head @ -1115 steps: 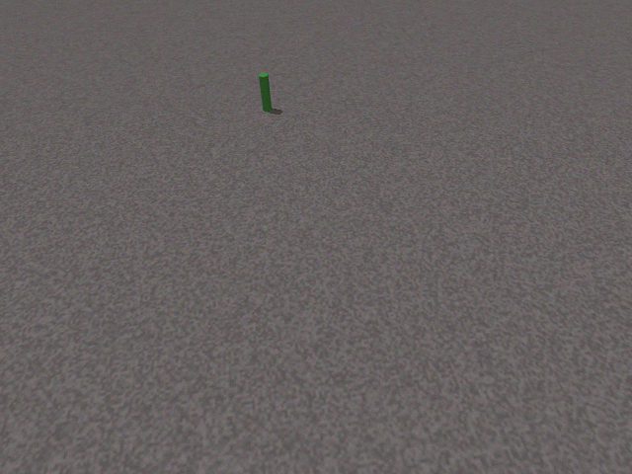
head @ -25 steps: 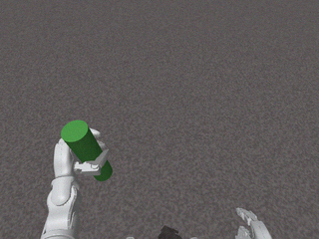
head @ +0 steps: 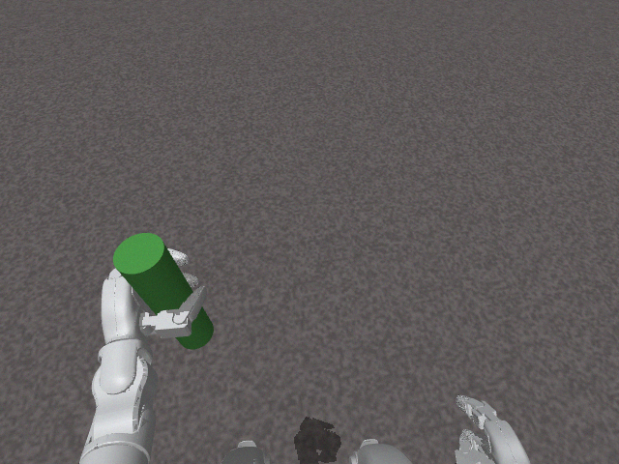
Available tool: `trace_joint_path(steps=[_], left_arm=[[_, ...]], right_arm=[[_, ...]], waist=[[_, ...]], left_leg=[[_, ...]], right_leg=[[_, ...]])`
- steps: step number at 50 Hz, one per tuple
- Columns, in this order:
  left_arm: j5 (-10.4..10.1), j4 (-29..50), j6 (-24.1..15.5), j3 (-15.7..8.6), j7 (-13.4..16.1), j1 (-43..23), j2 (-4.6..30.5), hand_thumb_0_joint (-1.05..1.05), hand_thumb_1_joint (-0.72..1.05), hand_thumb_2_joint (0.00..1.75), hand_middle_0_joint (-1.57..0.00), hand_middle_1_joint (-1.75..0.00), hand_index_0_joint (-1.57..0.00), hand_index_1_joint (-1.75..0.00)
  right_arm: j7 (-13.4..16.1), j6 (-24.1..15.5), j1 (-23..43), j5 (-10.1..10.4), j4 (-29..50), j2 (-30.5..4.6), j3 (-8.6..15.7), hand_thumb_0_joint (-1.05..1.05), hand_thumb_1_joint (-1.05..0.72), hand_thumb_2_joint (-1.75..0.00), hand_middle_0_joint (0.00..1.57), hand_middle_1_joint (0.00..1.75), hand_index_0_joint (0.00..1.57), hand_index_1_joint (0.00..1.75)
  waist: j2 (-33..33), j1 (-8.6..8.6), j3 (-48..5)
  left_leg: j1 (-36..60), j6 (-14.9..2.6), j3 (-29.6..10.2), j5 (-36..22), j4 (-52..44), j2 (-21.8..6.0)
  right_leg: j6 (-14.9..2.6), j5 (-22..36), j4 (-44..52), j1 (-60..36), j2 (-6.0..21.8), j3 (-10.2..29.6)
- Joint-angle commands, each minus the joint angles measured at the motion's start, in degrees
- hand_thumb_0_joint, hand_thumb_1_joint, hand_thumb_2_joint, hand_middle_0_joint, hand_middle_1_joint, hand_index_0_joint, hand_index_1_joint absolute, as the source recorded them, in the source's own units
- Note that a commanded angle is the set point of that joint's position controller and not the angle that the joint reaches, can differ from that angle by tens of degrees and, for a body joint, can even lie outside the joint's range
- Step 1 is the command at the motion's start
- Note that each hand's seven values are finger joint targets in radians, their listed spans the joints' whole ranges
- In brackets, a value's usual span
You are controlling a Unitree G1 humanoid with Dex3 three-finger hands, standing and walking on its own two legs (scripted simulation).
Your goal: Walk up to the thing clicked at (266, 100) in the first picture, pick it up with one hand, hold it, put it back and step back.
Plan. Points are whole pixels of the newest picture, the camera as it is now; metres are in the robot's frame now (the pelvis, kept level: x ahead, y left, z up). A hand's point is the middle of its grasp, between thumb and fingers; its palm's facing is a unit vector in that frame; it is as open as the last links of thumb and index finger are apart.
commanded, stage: crouch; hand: left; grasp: from the side
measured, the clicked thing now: (172, 299) +0.34 +0.18 +0.00
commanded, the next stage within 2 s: lower in 1.68 s
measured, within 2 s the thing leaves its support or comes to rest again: neither
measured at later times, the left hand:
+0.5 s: hand (196, 331) +0.38 +0.20 -0.23, palm faces +0.17 -0.99 -0.02, open 7.6 cm
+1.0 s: hand (209, 349) +0.40 +0.22 -0.40, palm faces +0.17 -0.99 -0.02, open 7.5 cm
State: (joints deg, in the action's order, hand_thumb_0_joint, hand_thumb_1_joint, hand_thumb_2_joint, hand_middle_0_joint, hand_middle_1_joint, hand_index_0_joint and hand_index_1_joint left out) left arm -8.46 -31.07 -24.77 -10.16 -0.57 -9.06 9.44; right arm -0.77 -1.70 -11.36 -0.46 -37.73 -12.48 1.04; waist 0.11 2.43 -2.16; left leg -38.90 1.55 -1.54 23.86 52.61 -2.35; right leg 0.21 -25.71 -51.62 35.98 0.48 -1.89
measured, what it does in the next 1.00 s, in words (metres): lowers itself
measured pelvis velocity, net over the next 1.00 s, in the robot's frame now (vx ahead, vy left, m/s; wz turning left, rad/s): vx -0.09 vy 0.01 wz -0.10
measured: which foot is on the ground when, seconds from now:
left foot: down 0.00-1.00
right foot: down 0.00-1.00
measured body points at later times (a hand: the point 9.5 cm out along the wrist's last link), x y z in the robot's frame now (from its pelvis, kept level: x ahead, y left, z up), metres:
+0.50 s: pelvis -0.04 +0.01 -0.19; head +0.14 +0.03 +0.22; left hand +0.36 +0.26 -0.22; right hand +0.08 -0.25 -0.33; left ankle +0.02 +0.13 -0.69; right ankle +0.00 -0.12 -0.69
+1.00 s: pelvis -0.09 +0.01 -0.36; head +0.12 +0.04 +0.04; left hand +0.38 +0.27 -0.40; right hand -0.01 -0.27 -0.48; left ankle +0.02 +0.13 -0.69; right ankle +0.00 -0.12 -0.69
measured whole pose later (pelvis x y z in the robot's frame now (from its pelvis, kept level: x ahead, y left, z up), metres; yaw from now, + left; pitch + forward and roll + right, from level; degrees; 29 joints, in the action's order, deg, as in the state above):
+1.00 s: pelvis -0.09 +0.01 -0.36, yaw -6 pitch +31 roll -5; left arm -5.1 -67.8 -42.7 -30.4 -9.1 -42.3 28.2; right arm -5.2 0.7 -5.7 -6.8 -40.8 -15.6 -4.6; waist -1.9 9.3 -4.4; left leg -124.3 2.4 -7.7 37.5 130.8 -2.1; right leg 0.5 -39.8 -129.0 120.1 -1.3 -3.6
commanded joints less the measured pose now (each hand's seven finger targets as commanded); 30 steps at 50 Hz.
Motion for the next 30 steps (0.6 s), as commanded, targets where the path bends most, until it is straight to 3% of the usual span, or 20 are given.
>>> trace_joint_path(steps=[1, 3, 5, 10, 11, 12, 13, 15, 17, 18, 21, 22, 23, 25, 27, 29, 30], left_arm=[[-0.1, 3.8, -8.5, -3.5, -0.8, -16.2, 6.7, 0.00, 0.33, 1.21, -1.31, -1.37, -1.32, -1.36], [-0.4, 3.7, -12.1, -6.2, -0.7, -20.4, 9.1, 0.00, 0.30, 1.23, -1.32, -1.39, -1.33, -1.39], [-0.3, 0.0, -14.9, -5.3, -1.4, -21.6, 8.2, 0.00, 0.30, 1.22, -1.29, -1.37, -1.30, -1.37], [-0.4, -3.6, -21.3, -6.8, -3.1, -27.6, 11.9, 0.00, 0.31, 1.21, -1.28, -1.35, -1.28, -1.36], [-0.3, -6.2, -21.7, -7.9, -3.4, -28.2, 13.3, 0.00, 0.30, 1.21, -1.29, -1.35, -1.30, -1.36], [-0.5, -4.2, -22.2, -7.5, -3.9, -28.6, 12.9, 0.00, 0.27, 1.20, -1.29, -1.35, -1.29, -1.36], [-0.2, -7.6, -22.1, -9.2, -4.1, -28.8, 15.1, 0.00, 0.27, 1.22, -1.29, -1.35, -1.29, -1.36], [-0.6, -8.9, -22.2, -9.8, -4.4, -29.3, 14.6, 0.00, 0.28, 1.23, -1.30, -1.36, -1.30, -1.37], [-1.4, -8.5, -22.3, -12.1, -4.4, -31.7, 16.6, 0.00, 0.28, 1.27, -1.33, -1.39, -1.32, -1.40], [-1.5, -7.6, -22.3, -11.8, -4.8, -33.3, 16.5, 0.00, 0.30, 1.28, -1.33, -1.39, -1.32, -1.40], [-1.1, -10.3, -22.4, -12.8, -5.9, -33.0, 17.3, 0.00, 0.32, 1.29, -1.32, -1.39, -1.32, -1.41], [-0.8, -10.8, -22.6, -11.8, -6.7, -35.4, 16.6, 0.00, 0.33, 1.29, -1.33, -1.39, -1.33, -1.41], [-1.1, -11.7, -23.0, -12.6, -7.0, -36.8, 16.9, 0.00, 0.33, 1.29, -1.33, -1.40, -1.33, -1.42], [-1.1, -13.5, -23.5, -11.8, -7.8, -40.2, 16.5, 0.00, 0.32, 1.28, -1.32, -1.39, -1.31, -1.40], [-0.2, -18.0, -23.7, -14.7, -7.9, -40.5, 19.7, 0.00, 0.30, 1.28, -1.32, -1.39, -1.32, -1.40], [1.0, -18.9, -24.4, -16.6, -7.6, -42.6, 23.0, 0.00, 0.32, 1.29, -1.31, -1.40, -1.31, -1.41], [1.2, -20.5, -24.7, -17.2, -7.7, -41.8, 22.9, 0.00, 0.31, 1.30, -1.32, -1.42, -1.33, -1.43]], right_arm=[[-0.1, -2.2, -0.7, -0.6, 4.5, -8.0, 3.4, 0.00, -0.88, -0.90, 0.20, 0.30, 0.20, 0.30], [-0.6, -2.6, -0.7, -1.0, 4.4, -8.0, 3.4, 0.00, -0.89, -0.90, 0.20, 0.30, 0.20, 0.30], [-1.1, -3.1, -0.7, -1.4, 4.7, -8.3, 3.4, 0.00, -0.89, -0.90, 0.20, 0.30, 0.20, 0.30], [-1.8, -3.6, -0.3, -2.1, 4.3, -9.7, 3.3, 0.00, -0.89, -0.90, 0.20, 0.30, 0.20, 0.30], [-1.9, -3.4, -0.5, -2.2, 4.1, -9.5, 2.9, 0.00, -0.89, -0.90, 0.20, 0.30, 0.20, 0.30], [-2.0, -3.3, -0.5, -2.1, 5.3, -10.6, 3.4, 0.00, -0.89, -0.90, 0.20, 0.30, 0.20, 0.30], [-2.0, -2.8, -1.3, -2.3, 4.1, -10.9, 3.2, 0.00, -0.89, -0.90, 0.20, 0.30, 0.20, 0.30], [-2.2, -2.3, -1.4, -2.6, 4.2, -11.2, 3.0, 0.00, -0.89, -0.91, 0.20, 0.30, 0.20, 0.30], [-2.4, -1.5, -1.3, -2.6, 4.0, -11.6, 3.0, 0.00, -0.90, -0.91, 0.20, 0.30, 0.20, 0.30], [-2.5, -1.2, -1.8, -2.8, 3.7, -11.9, 3.1, 0.00, -0.90, -0.91, 0.20, 0.30, 0.20, 0.30], [-2.8, -0.7, -2.3, -3.2, 2.7, -12.5, 3.2, 0.00, -0.91, -0.91, 0.20, 0.30, 0.20, 0.30], [-2.9, -0.6, -2.8, -3.5, 1.9, -12.5, 3.2, 0.00, -0.92, -0.91, 0.20, 0.30, 0.20, 0.30], [-2.9, -0.6, -2.6, -3.6, 1.7, -12.3, 3.1, 0.00, -0.92, -0.91, 0.20, 0.30, 0.20, 0.30], [-3.2, -0.7, -2.4, -3.9, 1.0, -12.2, 2.7, 0.00, -0.92, -0.91, 0.20, 0.30, 0.20, 0.30], [-3.3, -0.7, -2.0, -4.3, 0.9, -12.3, 2.4, 0.00, -0.92, -0.91, 0.20, 0.30, 0.20, 0.30], [-3.6, -0.3, -1.8, -4.9, 0.6, -12.8, 2.1, 0.00, -0.91, -0.91, 0.20, 0.30, 0.20, 0.30], [-3.7, 0.0, -1.4, -5.2, 1.0, -12.9, 1.9, 0.00, -0.91, -0.91, 0.20, 0.30, 0.20, 0.30]], waist=[[-1.4, 1.21, -15.5], [-0.3, 0.83, -18.8], [-0.6, 1.96, -22.0], [4.7, 1.44, -31.7], [4.5, 1.79, -32.5], [5.2, 1.17, -35.1], [5.8, 0.73, -36.1], [6.6, 0.64, -38.2], [7.4, -0.02, -40.8], [7.9, 0.37, -42.8], [5.4, 0.99, -44.5], [5.3, 2.39, -45.4], [4.4, 2.75, -45.2], [3.6, 3.99, -43.9], [2.3, 3.46, -42.7], [5.5, 2.77, -43.1], [6.5, 2.39, -43.2]], left_leg=[[2.2, -2.45, 0.8, -11.2, 1.4, 1.5], [-2.5, -2.54, 0.8, -8.8, 5.8, 1.7], [-7.1, -2.59, 0.2, -6.2, 10.3, 1.7], [-16.7, -2.29, -1.0, -3.4, 21.8, 1.5], [-19.3, -2.51, -1.2, -3.3, 24.1, 1.5], [-19.4, -2.23, -1.4, -4.5, 25.2, 1.5], [-20.2, -2.16, -1.6, -5.4, 26.4, 1.4], [-21.6, -2.01, -2.1, -7.2, 28.9, 1.1], [-22.9, -1.99, -2.2, -8.4, 31.3, 1.0], [-23.4, -2.11, -2.2, -9.7, 33.2, 0.9], [-28.2, -2.58, -2.2, -11.1, 38.1, 1.0], [-29.1, -2.73, -2.4, -11.7, 40.1, 0.9], [-31.5, -2.92, -2.4, -10.8, 42.0, 0.9], [-36.2, -3.05, -2.4, -8.0, 44.9, 0.8], [-41.2, -3.20, -2.2, -4.7, 47.7, 0.8], [-42.3, -2.64, -2.2, -3.0, 49.1, 0.8], [-42.4, -2.39, -2.4, -1.7, 49.7, 0.8]], right_leg=[[-0.44, 15.9, 0.9, 2.8, -0.6, 0.5], [-0.60, 13.4, -3.0, 6.8, -0.6, 1.1], [-0.76, 10.5, -7.5, 12.3, -0.9, 1.0], [-1.56, 5.7, -19.3, 25.5, -1.4, 1.2], [-1.47, 5.8, -21.1, 27.2, -1.4, 1.6], [-1.73, 6.4, -23.5, 29.0, -1.7, 0.9], [-1.90, 6.3, -25.3, 30.7, -1.7, 0.8], [-2.17, 6.5, -28.6, 34.7, -1.9, 0.2], [-2.30, 6.8, -31.3, 37.5, -2.1, -0.1], [-2.24, 7.9, -32.6, 38.3, -2.1, 0.0], [-2.06, 10.0, -36.7, 40.5, -2.4, -0.2], [-2.01, 10.7, -38.3, 42.2, -2.3, -0.4], [-1.79, 10.3, -39.4, 43.1, -2.4, -0.3], [-1.71, 8.4, -41.7, 46.2, -2.4, -0.2], [-1.64, 5.5, -43.9, 48.8, -2.4, 0.0], [-2.26, 2.7, -47.5, 52.9, -2.4, -1.0], [-2.46, 1.1, -49.0, 54.9, -2.4, -1.6]])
